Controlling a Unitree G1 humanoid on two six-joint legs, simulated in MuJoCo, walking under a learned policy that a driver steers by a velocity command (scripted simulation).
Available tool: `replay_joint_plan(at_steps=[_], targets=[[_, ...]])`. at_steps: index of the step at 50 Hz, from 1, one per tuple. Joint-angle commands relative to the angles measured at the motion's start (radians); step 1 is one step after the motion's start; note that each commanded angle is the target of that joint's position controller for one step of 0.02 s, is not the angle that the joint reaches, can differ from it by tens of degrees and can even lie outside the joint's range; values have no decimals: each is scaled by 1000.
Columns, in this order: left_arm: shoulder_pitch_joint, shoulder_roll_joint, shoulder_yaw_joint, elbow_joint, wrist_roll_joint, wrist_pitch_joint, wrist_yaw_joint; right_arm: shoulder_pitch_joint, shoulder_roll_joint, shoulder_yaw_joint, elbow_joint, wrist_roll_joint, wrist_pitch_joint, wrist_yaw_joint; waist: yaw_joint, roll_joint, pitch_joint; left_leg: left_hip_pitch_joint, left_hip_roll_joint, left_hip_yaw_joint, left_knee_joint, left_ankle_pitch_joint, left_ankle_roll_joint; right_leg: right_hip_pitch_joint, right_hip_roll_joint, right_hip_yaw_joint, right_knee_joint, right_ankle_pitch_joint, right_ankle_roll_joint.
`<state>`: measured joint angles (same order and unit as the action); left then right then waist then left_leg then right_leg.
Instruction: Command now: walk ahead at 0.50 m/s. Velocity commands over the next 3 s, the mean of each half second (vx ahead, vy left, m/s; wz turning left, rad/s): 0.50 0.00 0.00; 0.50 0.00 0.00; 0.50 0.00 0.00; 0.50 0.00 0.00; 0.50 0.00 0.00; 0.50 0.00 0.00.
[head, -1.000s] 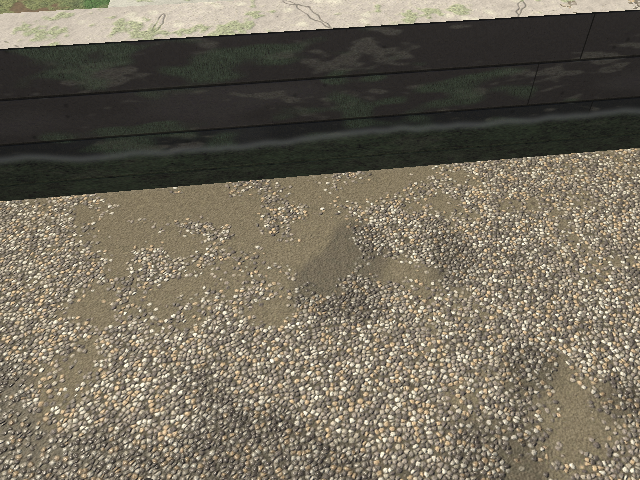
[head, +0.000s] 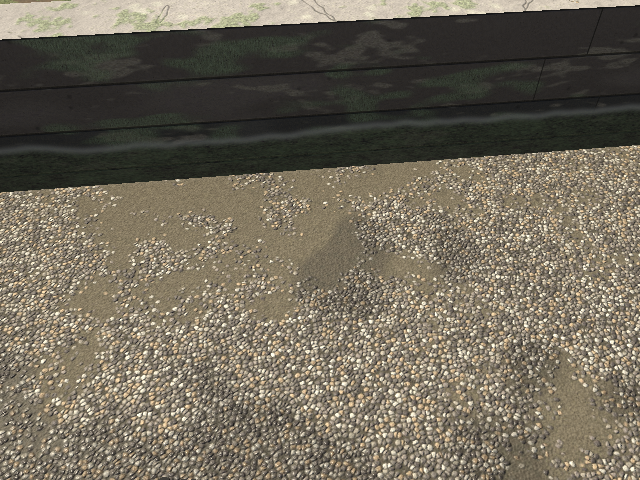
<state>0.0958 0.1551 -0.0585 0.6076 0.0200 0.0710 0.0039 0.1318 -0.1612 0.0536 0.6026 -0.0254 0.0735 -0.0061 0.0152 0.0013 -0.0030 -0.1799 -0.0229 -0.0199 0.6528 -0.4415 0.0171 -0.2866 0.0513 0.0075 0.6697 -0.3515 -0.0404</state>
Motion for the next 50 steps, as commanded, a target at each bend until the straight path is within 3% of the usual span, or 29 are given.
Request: replay_joint_plan(at_steps=[1,3,5,8,9,10,11,13,14,16,19,20,22,24,25,27,30,31,33,35,36,38,40,41,43,46,47,49,50], targets=[[-64,61,17,-88,3,-19,3,-57,-73,-23,-80,-2,-18,-2,1,10,-110,26,34,-45,-79,233,14,26,-66,74,-114,227,-25],[-131,66,18,-114,7,-21,-9,-110,-71,-16,-107,3,-11,-1,11,-10,-11,-34,52,-66,-76,400,11,-13,-67,44,-77,378,-23],[-46,62,18,-83,3,-26,3,-50,-75,-26,-78,-2,-19,-5,0,19,-146,43,32,-42,-72,241,12,45,-67,70,-107,244,-25],[-98,66,18,-98,-5,-17,7,-74,-60,-17,-84,-2,-21,-2,-6,-6,-51,-1,28,-43,-89,198,12,4,-70,83,-128,207,-28],[-134,63,16,-118,4,-19,-8,-119,-70,-16,-108,4,-11,0,12,-9,0,-40,48,-63,-74,387,10,-20,-71,45,-80,377,-24],[-99,56,17,-109,15,-24,-12,-105,-79,-22,-101,0,-8,0,21,3,-58,-15,55,-69,-62,424,12,6,-69,39,-69,401,-24],[-44,60,16,-85,4,-26,2,-49,-71,-24,-78,-3,-19,-4,0,13,-146,42,33,-44,-72,238,11,41,-67,70,-108,237,-26],[-92,66,18,-98,-4,-21,7,-70,-56,-16,-83,-3,-22,-4,-7,-7,-65,4,30,-44,-89,198,11,10,-69,82,-126,206,-28],[-133,62,17,-119,4,-23,-8,-119,-69,-16,-106,3,-12,-2,12,-7,-8,-37,49,-65,-74,388,10,-13,-72,45,-78,381,-26],[-45,59,16,-87,3,-26,2,-54,-69,-23,-78,-2,-18,-4,0,12,-141,39,32,-43,-71,232,10,37,-69,70,-109,237,-26],[-94,65,17,-101,-5,-18,7,-75,-58,-16,-83,-3,-22,-3,-6,-7,-51,-1,28,-45,-88,193,11,2,-72,83,-129,201,-29],[-130,62,15,-122,4,-21,-8,-121,-69,-16,-107,3,-11,-1,12,-8,1,-41,48,-65,-73,384,9,-22,-73,44,-81,372,-25],[-39,58,15,-88,4,-27,2,-50,-70,-23,-77,-3,-19,-5,1,14,-145,41,33,-46,-71,235,10,39,-69,69,-109,232,-27],[-87,64,17,-100,-4,-22,7,-71,-55,-15,-82,-3,-22,-4,-7,-7,-65,3,29,-46,-88,197,10,7,-71,80,-126,202,-29],[-129,60,16,-122,4,-24,-8,-121,-67,-16,-106,2,-12,-2,12,-6,-8,-38,49,-67,-73,387,10,-14,-74,44,-78,378,-26],[-40,57,15,-89,3,-27,2,-54,-67,-23,-77,-3,-18,-5,0,12,-141,38,32,-45,-70,231,9,35,-71,68,-109,234,-27],[-89,63,16,-103,-5,-20,7,-75,-57,-16,-82,-3,-22,-3,-5,-7,-51,-2,27,-47,-86,194,10,0,-73,81,-129,199,-30],[-126,60,15,-124,4,-22,-8,-121,-67,-15,-106,2,-12,-2,13,-8,1,-41,48,-66,-71,384,8,-23,-74,43,-81,372,-26],[-35,56,15,-90,4,-29,2,-51,-69,-23,-76,-3,-19,-5,1,14,-146,40,33,-48,-70,236,10,39,-70,67,-108,231,-27],[-83,63,16,-102,-4,-23,7,-71,-54,-15,-81,-3,-23,-5,-6,-7,-65,3,29,-48,-87,198,10,7,-72,79,-126,202,-30],[-126,59,15,-124,5,-25,-7,-121,-66,-15,-105,2,-13,-3,12,-6,-8,-39,48,-68,-72,389,9,-15,-75,43,-77,379,-27],[-36,56,14,-91,3,-28,2,-54,-67,-22,-76,-3,-18,-6,1,12,-142,38,31,-46,-68,233,9,35,-72,67,-108,234,-28],[-82,61,16,-103,-5,-23,8,-71,-53,-14,-81,-4,-22,-5,-6,-9,-65,2,28,-47,-85,195,9,5,-74,78,-126,202,-30],[-125,58,14,-124,4,-25,-7,-121,-65,-15,-105,1,-12,-2,12,-8,-9,-39,47,-67,-70,385,9,-16,-76,42,-77,378,-27],[-35,55,14,-91,2,-29,2,-55,-66,-22,-76,-3,-18,-5,0,11,-142,37,31,-47,-67,228,8,34,-74,67,-108,232,-28],[-84,61,15,-106,-5,-21,8,-77,-56,-15,-80,-3,-22,-4,-5,-7,-51,-3,27,-49,-84,192,10,-2,-76,80,-129,196,-31],[-121,58,14,-126,4,-23,-8,-123,-66,-15,-106,2,-12,-2,13,-8,1,-43,47,-68,-70,383,8,-26,-76,41,-80,370,-27],[-30,55,14,-92,4,-30,2,-52,-67,-22,-75,-3,-19,-6,1,13,-146,39,32,-50,-68,234,9,37,-73,65,-107,228,-28],[-64,61,15,-98,-3,-27,6,-64,-54,-16,-80,-3,-22,-5,-7,-5,-84,11,28,-47,-80,206,8,10,-73,72,-121,207,-29]])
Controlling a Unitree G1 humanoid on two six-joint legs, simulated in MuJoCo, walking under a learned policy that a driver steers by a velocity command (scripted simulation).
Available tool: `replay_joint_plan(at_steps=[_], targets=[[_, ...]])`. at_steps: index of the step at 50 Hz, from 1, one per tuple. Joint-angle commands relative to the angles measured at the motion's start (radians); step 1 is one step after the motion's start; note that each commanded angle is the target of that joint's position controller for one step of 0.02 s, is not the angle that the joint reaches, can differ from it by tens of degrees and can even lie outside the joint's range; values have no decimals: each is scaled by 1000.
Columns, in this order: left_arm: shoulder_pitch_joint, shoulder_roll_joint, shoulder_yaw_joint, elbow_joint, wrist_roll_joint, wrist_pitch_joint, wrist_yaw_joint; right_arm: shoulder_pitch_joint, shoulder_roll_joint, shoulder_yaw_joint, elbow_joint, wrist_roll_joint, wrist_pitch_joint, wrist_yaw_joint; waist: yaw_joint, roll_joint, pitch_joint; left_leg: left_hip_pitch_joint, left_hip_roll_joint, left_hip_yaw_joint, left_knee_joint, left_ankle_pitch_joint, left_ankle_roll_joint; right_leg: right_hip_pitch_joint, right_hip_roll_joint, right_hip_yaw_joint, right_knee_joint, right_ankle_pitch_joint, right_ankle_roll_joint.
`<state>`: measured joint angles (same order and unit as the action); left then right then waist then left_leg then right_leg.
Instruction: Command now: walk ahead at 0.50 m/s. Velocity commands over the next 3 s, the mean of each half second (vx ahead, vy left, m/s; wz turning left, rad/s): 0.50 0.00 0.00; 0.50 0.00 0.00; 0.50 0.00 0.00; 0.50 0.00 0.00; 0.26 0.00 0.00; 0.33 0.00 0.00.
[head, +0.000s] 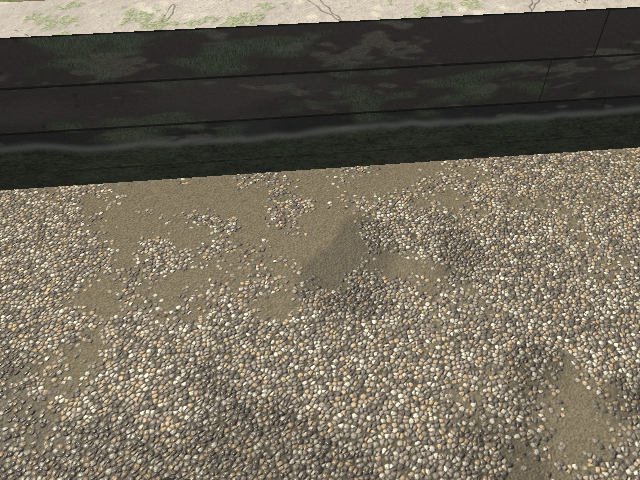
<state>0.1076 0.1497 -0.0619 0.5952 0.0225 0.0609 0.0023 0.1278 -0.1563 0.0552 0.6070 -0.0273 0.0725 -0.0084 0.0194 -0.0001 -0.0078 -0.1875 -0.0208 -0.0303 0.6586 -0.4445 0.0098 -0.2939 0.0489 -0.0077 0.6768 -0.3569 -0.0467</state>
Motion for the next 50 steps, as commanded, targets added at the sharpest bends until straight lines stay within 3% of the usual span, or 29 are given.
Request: replay_joint_plan(at_steps=[1,2,4,6,7,8,10,12,15,16,18,20,21,23,26,27,29,31,32,34,37,38,40,43,44,46,48,49,50], targets=[[-89,66,19,-92,-7,-15,9,-68,-58,-16,-84,-1,-22,-3,-10,-6,-60,8,26,-39,-91,200,17,12,-72,92,-133,204,-24],[-133,62,18,-114,2,-16,-5,-119,-70,-16,-109,3,-12,-1,9,-4,-3,-33,45,-59,-76,390,16,-10,-74,56,-84,382,-21],[-43,60,17,-80,0,-19,4,-51,-70,-23,-80,-1,-17,-4,-3,13,-137,43,28,-38,-73,233,16,41,-72,80,-114,237,-22],[-88,65,18,-92,-7,-14,10,-68,-57,-15,-84,-2,-21,-3,-10,-8,-60,7,25,-39,-90,196,16,11,-74,92,-133,204,-24],[-132,61,17,-114,2,-16,-5,-119,-68,-16,-109,3,-11,-1,8,-7,-4,-34,44,-59,-75,386,15,-10,-75,56,-84,382,-22],[-56,59,17,-87,-1,-16,6,-60,-72,-22,-80,-1,-18,-3,-2,12,-109,30,27,-41,-77,223,17,30,-74,83,-121,225,-23],[-126,62,17,-114,4,-17,-6,-113,-67,-15,-109,2,-11,-1,8,-11,-6,-33,46,-60,-75,394,15,-13,-73,54,-83,377,-21],[-38,59,17,-81,0,-22,5,-49,-72,-24,-79,-1,-19,-5,-3,16,-144,46,27,-39,-71,233,16,47,-73,79,-113,238,-22],[-90,65,18,-95,-7,-12,10,-74,-59,-16,-84,-2,-21,-2,-9,-6,-46,2,23,-41,-88,196,17,4,-76,92,-135,201,-25],[-128,62,17,-116,1,-14,-5,-120,-69,-15,-109,3,-11,0,9,-7,6,-39,43,-59,-73,386,14,-19,-76,54,-86,375,-21],[-36,58,17,-81,1,-21,4,-47,-71,-23,-78,-1,-19,-4,-2,14,-143,44,29,-41,-72,236,16,44,-73,78,-113,233,-23],[-84,65,18,-93,-7,-16,10,-68,-57,-15,-83,-2,-22,-3,-10,-6,-60,6,25,-41,-89,199,16,11,-75,89,-132,203,-25],[-128,61,17,-115,2,-18,-5,-119,-69,-15,-108,2,-12,-1,9,-5,-3,-36,44,-61,-74,389,16,-11,-77,54,-82,382,-22],[-38,58,16,-82,0,-20,5,-51,-69,-22,-79,-1,-17,-4,-3,12,-137,41,27,-40,-71,232,15,40,-75,77,-113,235,-23],[-86,64,18,-96,-7,-13,10,-73,-59,-15,-83,-2,-21,-3,-9,-7,-46,1,23,-42,-87,196,16,4,-77,91,-135,200,-26],[-125,61,16,-117,2,-15,-5,-120,-69,-15,-109,3,-11,-1,9,-8,6,-39,43,-60,-73,386,14,-19,-77,53,-85,375,-21],[-33,58,16,-82,2,-22,5,-47,-71,-22,-77,-1,-19,-4,-2,14,-142,43,28,-43,-71,236,16,43,-74,76,-112,232,-23],[-81,64,18,-94,-7,-16,10,-68,-57,-15,-82,-2,-22,-4,-9,-6,-60,5,24,-42,-88,199,16,10,-76,88,-131,202,-25],[-126,60,17,-116,2,-18,-5,-119,-68,-15,-108,2,-12,-2,9,-5,-3,-37,43,-62,-73,390,15,-11,-78,53,-82,381,-22],[-35,57,16,-82,0,-21,5,-51,-69,-22,-78,-1,-17,-4,-3,12,-137,39,27,-41,-70,232,15,39,-76,76,-113,234,-23],[-84,64,18,-97,-7,-14,10,-73,-59,-15,-82,-2,-21,-3,-8,-7,-46,0,22,-43,-86,195,16,3,-79,89,-134,199,-26],[-123,60,16,-118,2,-16,-5,-120,-69,-15,-109,2,-11,-1,9,-8,6,-41,42,-61,-72,386,14,-20,-78,52,-84,374,-22],[-30,57,16,-83,2,-22,5,-48,-70,-22,-77,-1,-19,-5,-2,13,-143,41,28,-44,-71,235,16,43,-75,75,-112,231,-23],[-82,64,18,-97,-7,-14,11,-74,-60,-15,-82,-1,-22,-3,-8,-5,-45,-1,22,-44,-86,200,17,4,-78,87,-133,199,-26],[-121,60,16,-118,2,-16,-5,-120,-69,-15,-108,2,-11,-1,10,-6,6,-41,42,-62,-72,390,15,-19,-78,50,-83,375,-21],[-29,57,16,-83,2,-22,5,-47,-70,-22,-76,-1,-19,-5,-2,14,-143,41,28,-44,-70,239,16,44,-75,73,-110,233,-23],[-76,63,18,-95,-7,-17,11,-68,-57,-14,-81,-2,-22,-4,-9,-7,-61,4,23,-44,-87,202,16,11,-78,84,-129,203,-25],[-122,59,17,-117,3,-19,-4,-119,-68,-15,-107,2,-12,-2,9,-6,-3,-38,42,-63,-72,393,15,-10,-79,50,-80,383,-23],[-88,53,16,-108,12,-21,-8,-107,-78,-21,-102,-1,-8,-2,18,6,-57,-17,46,-66,-59,421,17,12,-78,43,-69,406,-21]])
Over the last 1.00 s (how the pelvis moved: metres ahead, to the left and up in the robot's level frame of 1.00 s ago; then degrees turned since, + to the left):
0.00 0.00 0.00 0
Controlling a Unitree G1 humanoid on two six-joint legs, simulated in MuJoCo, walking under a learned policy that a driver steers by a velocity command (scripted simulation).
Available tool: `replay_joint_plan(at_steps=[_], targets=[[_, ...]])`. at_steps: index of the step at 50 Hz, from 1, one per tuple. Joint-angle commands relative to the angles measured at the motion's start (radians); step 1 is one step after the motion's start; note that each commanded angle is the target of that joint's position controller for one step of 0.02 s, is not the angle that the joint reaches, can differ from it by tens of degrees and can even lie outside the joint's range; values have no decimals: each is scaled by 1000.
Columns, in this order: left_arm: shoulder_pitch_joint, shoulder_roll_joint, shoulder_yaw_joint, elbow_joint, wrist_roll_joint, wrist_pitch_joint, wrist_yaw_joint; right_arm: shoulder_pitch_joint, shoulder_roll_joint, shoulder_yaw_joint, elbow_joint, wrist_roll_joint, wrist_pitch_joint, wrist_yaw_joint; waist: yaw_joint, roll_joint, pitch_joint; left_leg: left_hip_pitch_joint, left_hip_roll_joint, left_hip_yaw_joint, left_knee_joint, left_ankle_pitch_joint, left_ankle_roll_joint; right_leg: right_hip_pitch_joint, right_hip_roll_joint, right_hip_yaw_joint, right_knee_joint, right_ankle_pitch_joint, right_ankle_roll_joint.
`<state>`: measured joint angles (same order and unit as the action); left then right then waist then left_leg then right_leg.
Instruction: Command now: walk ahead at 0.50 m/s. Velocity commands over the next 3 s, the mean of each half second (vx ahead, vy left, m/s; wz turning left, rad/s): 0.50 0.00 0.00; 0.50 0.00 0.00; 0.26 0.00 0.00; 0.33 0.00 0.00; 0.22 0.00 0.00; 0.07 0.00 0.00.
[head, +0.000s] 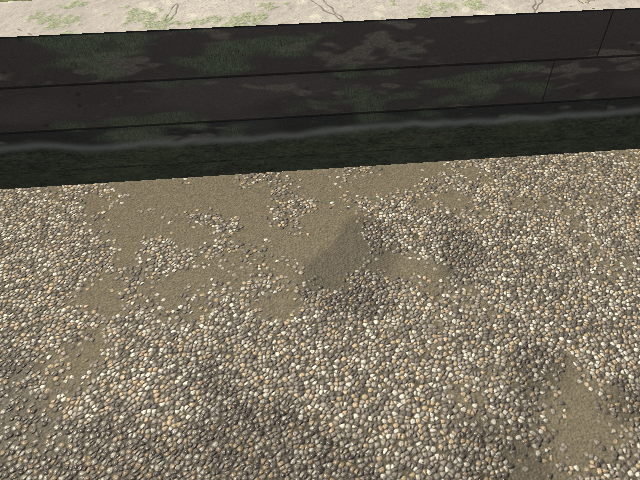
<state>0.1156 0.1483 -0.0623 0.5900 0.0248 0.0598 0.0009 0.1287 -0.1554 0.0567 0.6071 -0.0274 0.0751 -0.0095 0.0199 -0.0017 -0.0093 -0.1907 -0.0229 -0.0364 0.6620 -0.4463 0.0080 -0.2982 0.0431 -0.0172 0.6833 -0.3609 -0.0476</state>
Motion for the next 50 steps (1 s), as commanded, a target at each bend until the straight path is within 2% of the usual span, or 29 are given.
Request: replay_joint_plan(at_steps=[1,4,5,7,10,11,12,13,15,16,18,21,22,24,27,28,29,30,33,34,35,36,39,40,42,44,45,47,50], targets=[[-39,58,16,-78,-2,-20,7,-52,-69,-23,-77,-1,-20,-4,-3,13,-137,41,28,-37,-72,236,17,44,-72,82,-117,239,-22],[-88,64,18,-92,-9,-13,12,-74,-60,-16,-82,-2,-23,-2,-9,-5,-45,2,23,-38,-88,199,18,8,-74,96,-139,204,-26],[-128,61,16,-113,0,-15,-3,-121,-70,-16,-108,2,-13,0,9,-7,7,-39,43,-56,-74,390,16,-15,-74,59,-89,380,-21],[-35,57,16,-78,-1,-22,7,-48,-71,-23,-76,-1,-21,-4,-2,15,-142,43,29,-39,-73,239,17,48,-71,81,-116,235,-22],[-86,65,18,-92,-9,-14,12,-75,-60,-16,-81,-1,-24,-2,-8,-3,-44,1,24,-40,-89,203,18,8,-74,94,-138,203,-25],[-126,61,17,-113,0,-16,-3,-121,-70,-16,-108,2,-13,0,9,-5,8,-40,43,-57,-74,393,16,-15,-74,57,-88,380,-21],[-93,54,17,-104,11,-20,-7,-106,-78,-21,-101,-1,-11,0,17,5,-53,-16,50,-63,-62,429,19,14,-72,51,-74,405,-21],[-33,57,16,-78,0,-22,7,-48,-71,-23,-76,-1,-21,-4,-2,15,-142,43,29,-40,-72,242,18,48,-71,80,-115,236,-22],[-81,64,18,-90,-9,-17,12,-70,-57,-15,-81,-2,-24,-3,-9,-5,-59,5,24,-40,-89,204,17,15,-73,91,-135,206,-25],[-127,60,17,-112,0,-18,-2,-121,-68,-16,-107,2,-14,-1,9,-4,-2,-37,43,-58,-74,395,17,-6,-75,57,-85,387,-22],[-36,57,16,-79,-1,-21,7,-52,-69,-22,-77,-1,-19,-4,-3,13,-137,39,27,-39,-71,236,16,44,-73,80,-116,238,-22],[-85,64,18,-93,-9,-14,12,-75,-59,-16,-81,-2,-23,-2,-9,-6,-45,0,22,-40,-87,199,17,7,-76,93,-139,202,-26],[-125,60,16,-114,0,-16,-3,-122,-69,-15,-108,2,-13,0,9,-7,7,-41,42,-58,-73,389,16,-16,-75,56,-88,379,-21],[-32,57,16,-79,0,-22,7,-49,-70,-23,-76,-1,-21,-4,-2,14,-142,41,28,-41,-72,238,17,48,-73,79,-116,233,-22],[-83,64,18,-93,-9,-14,12,-76,-60,-16,-81,-1,-24,-3,-8,-3,-44,-1,22,-41,-88,201,18,8,-76,92,-138,201,-25],[-124,60,16,-114,0,-16,-3,-123,-69,-15,-108,2,-13,-1,9,-5,8,-42,42,-59,-73,392,16,-15,-75,55,-87,378,-21],[-91,53,16,-104,11,-21,-7,-107,-78,-21,-101,-1,-11,0,17,5,-53,-19,48,-65,-62,427,19,14,-74,49,-73,403,-21],[-31,56,16,-79,0,-22,7,-49,-70,-22,-75,-1,-21,-4,-2,15,-142,40,28,-42,-72,240,17,48,-73,77,-115,234,-22],[-82,64,18,-93,-9,-15,13,-76,-60,-15,-81,-1,-24,-3,-8,-3,-44,-2,22,-42,-88,203,18,9,-76,90,-137,202,-25],[-123,60,16,-114,0,-16,-2,-122,-69,-15,-107,2,-13,-1,9,-6,7,-43,42,-59,-73,394,16,-14,-76,54,-86,379,-21],[-90,53,16,-105,12,-21,-7,-106,-78,-21,-100,-1,-10,0,17,4,-54,-19,48,-65,-61,429,19,14,-74,48,-73,404,-21],[-30,56,16,-79,0,-23,7,-49,-70,-22,-75,-1,-21,-4,-2,15,-142,40,27,-42,-71,242,17,49,-74,76,-114,235,-22],[-81,64,18,-93,-9,-15,13,-75,-60,-15,-80,-1,-24,-3,-8,-4,-44,-2,22,-42,-87,205,18,9,-77,89,-136,204,-25],[-122,60,17,-114,0,-16,-2,-122,-69,-15,-107,2,-13,-1,9,-6,7,-43,41,-60,-72,396,16,-14,-76,53,-86,381,-21],[-28,56,16,-79,0,-23,7,-48,-71,-22,-75,-1,-21,-4,-2,15,-143,40,27,-43,-71,244,17,50,-74,75,-113,237,-22],[-76,63,18,-91,-9,-17,13,-70,-57,-15,-80,-1,-24,-4,-9,-5,-60,3,22,-42,-87,206,17,16,-76,86,-133,206,-25],[-123,59,17,-113,1,-19,-2,-121,-68,-15,-106,1,-14,-1,9,-5,-2,-40,42,-61,-72,397,17,-6,-77,53,-83,387,-22],[-31,56,16,-79,-1,-22,7,-53,-69,-22,-76,-1,-19,-4,-2,13,-137,37,25,-41,-70,237,16,45,-76,75,-114,238,-22],[-80,63,18,-94,-9,-15,13,-76,-59,-15,-81,-1,-23,-2,-8,-6,-44,-3,20,-43,-86,200,17,8,-79,88,-137,201,-25]])
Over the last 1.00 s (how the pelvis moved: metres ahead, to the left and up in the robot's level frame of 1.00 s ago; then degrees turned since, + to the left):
0.00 0.00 0.00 0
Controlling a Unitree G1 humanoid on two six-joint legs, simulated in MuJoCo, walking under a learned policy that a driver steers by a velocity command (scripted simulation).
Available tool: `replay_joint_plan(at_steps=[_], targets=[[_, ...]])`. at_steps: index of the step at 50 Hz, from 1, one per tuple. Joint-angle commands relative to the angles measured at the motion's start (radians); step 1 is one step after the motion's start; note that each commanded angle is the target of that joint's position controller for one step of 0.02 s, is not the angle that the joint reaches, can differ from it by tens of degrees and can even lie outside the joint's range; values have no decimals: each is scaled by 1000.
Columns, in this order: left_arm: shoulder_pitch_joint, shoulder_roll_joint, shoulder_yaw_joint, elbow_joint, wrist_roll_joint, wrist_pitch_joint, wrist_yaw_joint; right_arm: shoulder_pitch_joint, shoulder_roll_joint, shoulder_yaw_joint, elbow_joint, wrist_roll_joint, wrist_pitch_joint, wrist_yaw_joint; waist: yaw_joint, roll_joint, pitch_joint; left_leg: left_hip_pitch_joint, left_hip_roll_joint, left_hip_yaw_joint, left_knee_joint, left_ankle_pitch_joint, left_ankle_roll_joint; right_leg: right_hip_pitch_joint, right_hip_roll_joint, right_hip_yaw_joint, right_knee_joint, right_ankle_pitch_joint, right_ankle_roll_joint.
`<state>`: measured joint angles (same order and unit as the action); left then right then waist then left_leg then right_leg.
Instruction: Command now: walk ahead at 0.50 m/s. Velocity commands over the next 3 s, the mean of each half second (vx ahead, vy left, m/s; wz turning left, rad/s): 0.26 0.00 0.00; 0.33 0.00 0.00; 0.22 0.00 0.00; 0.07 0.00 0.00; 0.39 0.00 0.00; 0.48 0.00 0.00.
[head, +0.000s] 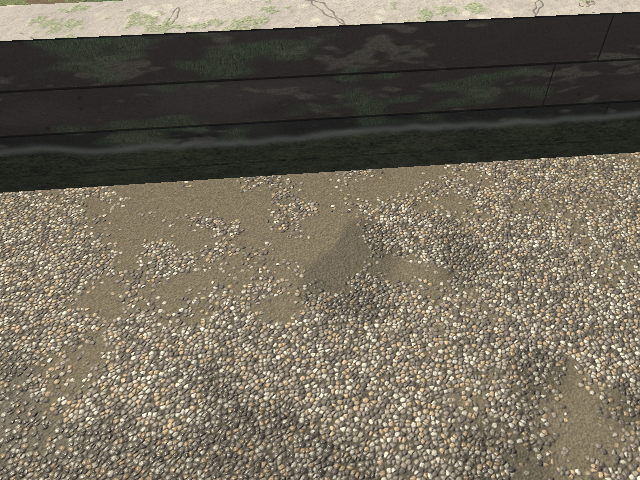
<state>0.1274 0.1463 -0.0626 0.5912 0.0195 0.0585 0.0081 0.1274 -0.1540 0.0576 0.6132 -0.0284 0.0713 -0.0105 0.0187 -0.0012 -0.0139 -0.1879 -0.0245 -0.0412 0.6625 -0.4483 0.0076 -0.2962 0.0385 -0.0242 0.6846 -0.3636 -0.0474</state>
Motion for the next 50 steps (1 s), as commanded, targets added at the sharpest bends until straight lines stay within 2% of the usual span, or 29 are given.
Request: replay_joint_plan(at_steps=[1,2,3,4,5,6,7,8,9,11,16,25,26,28,33,34,35,36,42,43,44,45,47,48,49,50], targets=[[-133,61,17,-116,5,-15,-9,-122,-70,-16,-114,3,-9,1,10,-8,12,-47,41,-55,-72,392,16,-17,-73,59,-88,381,-21],[-56,58,16,-88,4,-17,1,-59,-71,-21,-82,0,-16,-2,0,10,-102,20,28,-42,-76,233,19,30,-72,85,-123,223,-24],[-75,65,18,-90,-1,-16,3,-64,-61,-16,-86,0,-18,-2,-7,-4,-56,2,24,-38,-83,218,17,9,-70,89,-132,206,-24],[-119,61,17,-110,10,-19,-10,-107,-69,-15,-109,0,-10,0,9,-10,-2,-43,46,-62,-79,396,18,-7,-72,62,-90,374,-22],[-82,52,15,-98,19,-24,-14,-90,-76,-19,-99,-3,-8,0,18,4,-61,-22,54,-71,-75,416,21,31,-76,64,-88,390,-25],[-12,51,11,-65,3,-22,-1,-24,-66,-18,-64,-1,-15,-3,-1,17,-134,42,34,-52,-108,201,18,55,-83,99,-151,198,-26],[-46,55,10,-68,-4,-18,2,-38,-51,-11,-66,-2,-15,-1,-11,2,-43,14,33,-57,-143,164,16,11,-83,108,-182,160,-25],[-107,51,8,-95,7,-20,-11,-109,-52,-6,-98,-2,-7,1,10,-8,30,-47,55,-77,-137,349,15,6,-86,88,-155,339,-24],[-78,31,2,-81,16,-23,-16,-99,-46,-4,-87,-6,-5,2,17,0,-30,-20,63,-83,-156,364,11,52,-100,98,-181,362,-22],[-56,34,0,-60,17,-27,-19,-79,-47,-2,-72,-9,-3,2,10,1,-36,10,74,-94,-214,375,3,75,-108,110,-232,377,-16],[-16,66,15,-15,6,-36,-20,-38,-78,-18,-28,-3,-2,4,1,4,-55,84,88,-101,-299,400,4,143,-122,127,-315,421,-25],[-7,74,32,14,-6,-37,-24,-26,-84,-31,-9,9,-1,7,-2,3,-77,92,98,-92,-340,419,4,194,-130,123,-352,457,-36],[-9,63,28,16,-3,-36,-24,-26,-71,-26,-6,8,0,6,-1,2,-92,100,97,-92,-354,384,3,200,-129,120,-365,422,-34],[-33,52,24,11,-1,-33,-25,-50,-59,-20,-13,6,3,2,2,3,-71,90,88,-87,-358,354,1,187,-121,115,-374,387,-27],[-43,66,28,-1,-2,-31,-23,-51,-72,-19,-29,6,3,-6,3,0,-70,56,58,-61,-287,295,11,166,-96,87,-304,339,-37],[9,81,28,21,-11,-27,-7,14,-79,-21,7,7,-4,-8,-12,7,-109,94,42,-48,-294,146,13,159,-90,108,-329,153,-38],[-72,69,28,-15,-6,-25,-16,-67,-67,-16,-38,5,0,-6,2,-3,15,7,49,-56,-261,287,15,110,-84,79,-282,303,-38],[-57,67,27,-20,1,-26,-20,-60,-74,-17,-41,3,2,-6,5,-2,-35,22,51,-57,-244,297,17,122,-87,77,-262,318,-40],[-65,64,25,-53,6,-26,-18,-73,-75,-17,-74,0,0,-7,10,6,-55,9,44,-53,-164,354,18,90,-82,62,-172,371,-37],[-14,75,25,-32,-6,-22,-1,-19,-72,-17,-45,2,-7,-10,-8,6,-105,50,23,-36,-176,163,17,98,-83,92,-210,190,-37],[-102,68,24,-70,-1,-20,-12,-94,-66,-12,-86,2,-1,-7,5,-6,15,-23,39,-51,-155,345,16,44,-79,63,-166,357,-33],[-82,61,23,-72,8,-22,-15,-86,-75,-16,-84,-1,1,-6,10,2,-39,-3,44,-56,-140,366,17,65,-81,60,-151,374,-34],[-74,61,23,-74,10,-25,-17,-86,-76,-18,-91,-1,1,-6,10,2,-58,3,42,-54,-122,383,15,63,-79,56,-133,394,-32],[-24,68,22,-53,-3,-23,-1,-33,-69,-18,-61,1,-8,-9,-7,4,-122,48,22,-38,-135,190,14,83,-82,88,-173,217,-34],[-60,74,24,-64,-9,-19,3,-54,-61,-14,-68,0,-10,-8,-12,-7,-47,16,17,-36,-138,176,13,48,-82,94,-183,199,-34],[-121,67,22,-96,0,-19,-10,-114,-68,-13,-99,1,-3,-5,5,-9,15,-30,38,-53,-119,365,13,20,-81,62,-134,377,-30]])
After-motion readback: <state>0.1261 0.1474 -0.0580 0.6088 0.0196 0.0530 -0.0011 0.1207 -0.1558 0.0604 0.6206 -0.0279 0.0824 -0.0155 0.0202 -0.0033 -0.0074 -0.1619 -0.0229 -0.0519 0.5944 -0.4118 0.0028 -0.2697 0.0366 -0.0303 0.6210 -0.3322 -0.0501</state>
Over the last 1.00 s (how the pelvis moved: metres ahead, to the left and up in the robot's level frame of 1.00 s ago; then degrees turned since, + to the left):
0.00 0.00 0.00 0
